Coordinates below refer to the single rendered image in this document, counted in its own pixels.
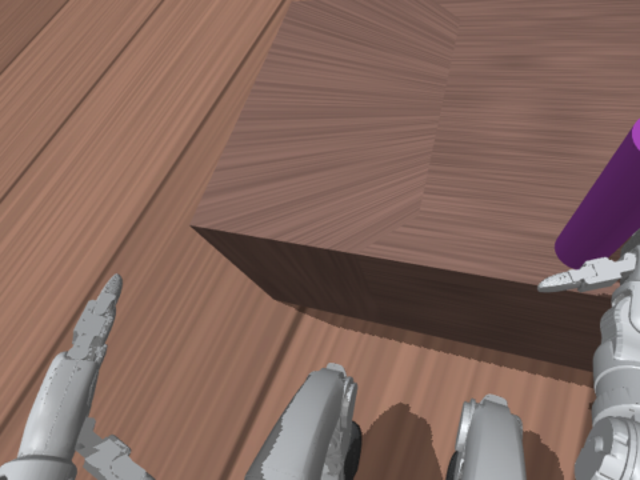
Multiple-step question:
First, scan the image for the right robot arm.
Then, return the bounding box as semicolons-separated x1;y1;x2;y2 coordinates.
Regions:
574;280;640;480

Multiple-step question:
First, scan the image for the bottle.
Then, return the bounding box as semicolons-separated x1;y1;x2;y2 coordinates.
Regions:
555;118;640;270

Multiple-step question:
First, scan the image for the left robot arm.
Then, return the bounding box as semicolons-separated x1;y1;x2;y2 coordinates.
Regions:
0;456;77;480

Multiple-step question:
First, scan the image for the right robot hand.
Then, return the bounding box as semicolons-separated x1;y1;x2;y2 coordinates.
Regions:
537;228;640;292

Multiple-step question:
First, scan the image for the left robot hand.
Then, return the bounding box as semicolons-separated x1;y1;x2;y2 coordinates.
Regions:
17;274;156;480

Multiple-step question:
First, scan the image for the left robot foot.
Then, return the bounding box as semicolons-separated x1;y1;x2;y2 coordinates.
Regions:
344;421;362;480

